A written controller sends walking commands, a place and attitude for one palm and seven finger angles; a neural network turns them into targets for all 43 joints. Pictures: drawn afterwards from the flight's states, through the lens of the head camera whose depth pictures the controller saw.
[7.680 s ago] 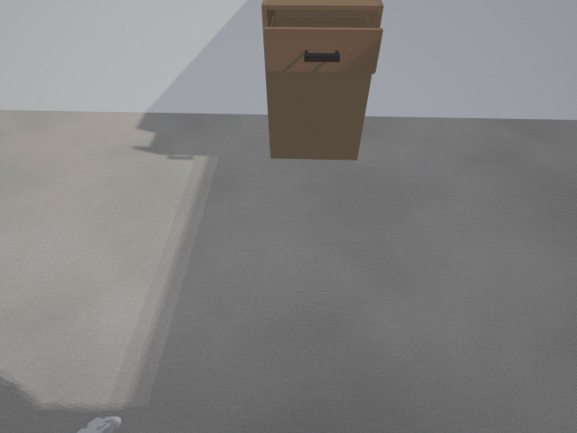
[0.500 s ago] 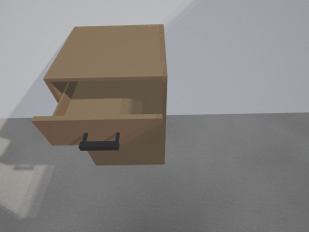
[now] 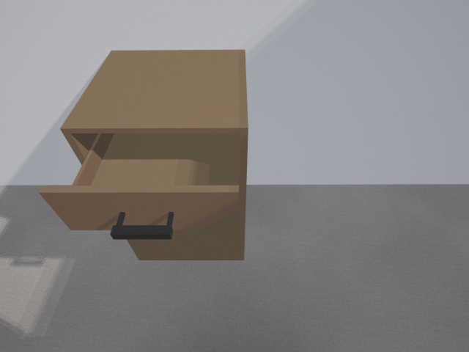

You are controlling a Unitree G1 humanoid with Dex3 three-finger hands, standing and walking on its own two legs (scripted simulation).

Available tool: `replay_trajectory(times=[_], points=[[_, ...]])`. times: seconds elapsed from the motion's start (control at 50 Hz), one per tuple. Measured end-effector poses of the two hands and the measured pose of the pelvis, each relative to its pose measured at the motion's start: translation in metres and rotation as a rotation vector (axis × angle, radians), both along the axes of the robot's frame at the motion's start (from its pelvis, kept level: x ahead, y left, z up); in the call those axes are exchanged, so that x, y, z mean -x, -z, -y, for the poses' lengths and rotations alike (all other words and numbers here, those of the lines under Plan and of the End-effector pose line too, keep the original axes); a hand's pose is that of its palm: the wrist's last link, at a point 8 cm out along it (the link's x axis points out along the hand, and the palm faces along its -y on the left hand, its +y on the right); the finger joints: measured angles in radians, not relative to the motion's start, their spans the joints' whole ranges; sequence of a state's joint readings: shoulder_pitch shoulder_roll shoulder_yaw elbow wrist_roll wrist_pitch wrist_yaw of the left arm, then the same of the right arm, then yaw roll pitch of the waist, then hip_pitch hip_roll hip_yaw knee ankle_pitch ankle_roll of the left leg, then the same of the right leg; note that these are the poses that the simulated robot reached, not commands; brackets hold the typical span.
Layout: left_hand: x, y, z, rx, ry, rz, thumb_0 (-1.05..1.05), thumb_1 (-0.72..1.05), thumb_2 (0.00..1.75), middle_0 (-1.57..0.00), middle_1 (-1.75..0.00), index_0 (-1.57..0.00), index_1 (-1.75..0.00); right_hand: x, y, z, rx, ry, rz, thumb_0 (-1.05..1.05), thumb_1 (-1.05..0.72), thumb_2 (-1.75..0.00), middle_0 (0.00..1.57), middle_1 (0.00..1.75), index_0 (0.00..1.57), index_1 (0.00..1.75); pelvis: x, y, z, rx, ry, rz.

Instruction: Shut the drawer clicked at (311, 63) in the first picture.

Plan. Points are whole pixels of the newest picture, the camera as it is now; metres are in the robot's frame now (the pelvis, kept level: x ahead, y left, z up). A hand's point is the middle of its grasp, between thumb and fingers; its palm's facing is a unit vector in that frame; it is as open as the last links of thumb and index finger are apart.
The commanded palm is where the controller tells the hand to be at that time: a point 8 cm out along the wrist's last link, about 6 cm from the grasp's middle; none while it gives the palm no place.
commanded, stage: look again from close up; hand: left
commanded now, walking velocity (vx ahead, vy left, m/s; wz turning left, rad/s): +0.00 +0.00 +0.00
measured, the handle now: (144, 224) +0.40 +0.24 -0.09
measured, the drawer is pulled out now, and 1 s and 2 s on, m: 0.19 0.19 0.19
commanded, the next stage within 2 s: raise the hand and make a fist in 0.56 s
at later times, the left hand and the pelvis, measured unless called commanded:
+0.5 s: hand out of the picture -0.01 +0.19 -0.17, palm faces +0.02 -0.98 -0.21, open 7.4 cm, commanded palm none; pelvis +0.00 +0.01 +0.00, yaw +0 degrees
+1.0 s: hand (140, 334) +0.16 +0.16 -0.02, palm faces -0.04 -1.00 +0.01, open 6.4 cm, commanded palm +0.11 +0.24 -0.05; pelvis -0.06 +0.02 -0.07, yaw +1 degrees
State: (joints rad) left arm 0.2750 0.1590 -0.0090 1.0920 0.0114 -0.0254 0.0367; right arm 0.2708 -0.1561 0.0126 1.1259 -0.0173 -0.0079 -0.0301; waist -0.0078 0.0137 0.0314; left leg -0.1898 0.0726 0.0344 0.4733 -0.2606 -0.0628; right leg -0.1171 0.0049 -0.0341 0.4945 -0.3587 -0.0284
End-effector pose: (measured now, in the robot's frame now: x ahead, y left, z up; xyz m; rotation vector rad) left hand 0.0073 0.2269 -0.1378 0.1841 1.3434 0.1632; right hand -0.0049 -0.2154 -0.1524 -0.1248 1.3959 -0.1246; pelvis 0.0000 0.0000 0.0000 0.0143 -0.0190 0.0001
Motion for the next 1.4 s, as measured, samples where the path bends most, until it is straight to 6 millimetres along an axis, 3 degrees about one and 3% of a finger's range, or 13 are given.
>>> replay_trajectory(times=[0.3,0.68,0.7,0.82,0.88,0.92,0.96,1.02,1.1,1.2,1.3,1.4], points=[[0.026,0.003,-0.002,0.026,-0.028,-0.070,0.01,0.91,0.90,-0.20,-0.30,-0.20,-0.30,-0.026,-0.009,0.003,0.040,-0.029,0.046,0.00,-0.92,-0.90,0.19,0.30,0.20,0.29,-0.002,-0.003,-0.006,0.003,0.000,-0.001],[0.019,0.000,-0.018,0.005,-0.016,-0.057,0.01,0.91,0.90,-0.20,-0.30,-0.20,-0.30,-0.004,-0.007,-0.013,0.019,-0.016,-0.008,0.00,-0.92,-0.90,0.19,0.30,0.20,0.29,0.001,-0.004,-0.018,0.007,0.000,-0.010],[0.009,-0.005,-0.019,0.013,-0.055,0.002,0.01,0.91,0.90,-0.20,-0.30,-0.20,-0.30,-0.006,-0.008,-0.012,0.027,-0.009,0.022,0.01,-0.92,-0.90,0.20,0.30,0.20,0.29,0.002,-0.003,-0.019,0.012,0.002,-0.012],[-0.112,-0.103,-0.027,-0.027,-0.049,0.804,0.02,0.93,0.90,-0.24,-0.34,-0.23,-0.34,-0.058,-0.024,0.003,0.095,-0.020,0.428,0.01,-0.92,-0.90,0.20,0.30,0.20,0.29,0.018,0.007,-0.024,0.002,-0.038,-0.059],[-0.147,-0.134,-0.016,0.050,0.030,1.132,0.02,0.93,0.90,-0.27,-0.38,-0.27,-0.38,-0.092,-0.033,0.012,0.115,-0.051,0.604,0.01,-0.92,-0.90,0.20,0.30,0.20,0.29,0.031,0.021,-0.024,0.003,-0.030,-0.124],[-0.153,-0.140,-0.004,0.131,0.103,1.301,0.01,0.93,0.90,-0.30,-0.41,-0.30,-0.42,-0.115,-0.039,0.017,0.126,-0.081,0.709,0.01,-0.91,-0.90,0.20,0.30,0.20,0.29,0.040,0.035,-0.022,0.001,-0.020,-0.166],[-0.146,-0.133,0.005,0.188,0.176,1.394,0.01,0.92,0.90,-0.34,-0.45,-0.33,-0.45,-0.136,-0.043,0.019,0.134,-0.114,0.800,0.01,-0.91,-0.90,0.20,0.30,0.20,0.29,0.049,0.051,-0.020,0.001,-0.014,-0.195],[-0.124,-0.107,0.011,0.232,0.187,1.371,0.01,0.92,0.90,-0.39,-0.51,-0.39,-0.51,-0.161,-0.046,0.017,0.139,-0.162,0.901,0.01,-0.91,-0.90,0.19,0.30,0.20,0.29,0.060,0.073,-0.018,0.002,-0.018,-0.217],[-0.093,-0.078,0.001,0.179,0.111,1.273,0.01,0.91,0.90,-0.48,-0.59,-0.47,-0.60,-0.178,-0.043,0.003,0.126,-0.217,0.970,0.01,-0.91,-0.90,0.19,0.30,0.19,0.29,0.071,0.092,-0.015,0.021,-0.035,-0.226],[-0.089,-0.094,-0.011,0.094,0.122,1.362,0.02,0.90,0.90,-0.57,-0.70,-0.57,-0.70,-0.167,-0.020,-0.022,0.073,-0.256,0.937,0.01,-0.91,-0.90,0.19,0.30,0.20,0.29,0.079,0.101,-0.012,0.055,-0.054,-0.226],[-0.120,-0.107,-0.005,0.154,0.221,1.395,0.02,0.90,0.90,-0.67,-0.81,-0.67,-0.81,-0.128,0.008,-0.037,0.017,-0.237,0.809,0.01,-0.91,-0.90,0.20,0.30,0.20,0.30,0.085,0.100,-0.012,0.072,-0.058,-0.226],[-0.145,-0.106,-0.004,0.197,0.213,1.282,0.02,0.90,0.90,-0.77,-0.92,-0.77,-0.92,-0.083,0.019,-0.030,0.023,-0.153,0.675,0.01,-0.90,-0.90,0.20,0.30,0.20,0.30,0.082,0.088,-0.018,0.061,-0.041,-0.225]])
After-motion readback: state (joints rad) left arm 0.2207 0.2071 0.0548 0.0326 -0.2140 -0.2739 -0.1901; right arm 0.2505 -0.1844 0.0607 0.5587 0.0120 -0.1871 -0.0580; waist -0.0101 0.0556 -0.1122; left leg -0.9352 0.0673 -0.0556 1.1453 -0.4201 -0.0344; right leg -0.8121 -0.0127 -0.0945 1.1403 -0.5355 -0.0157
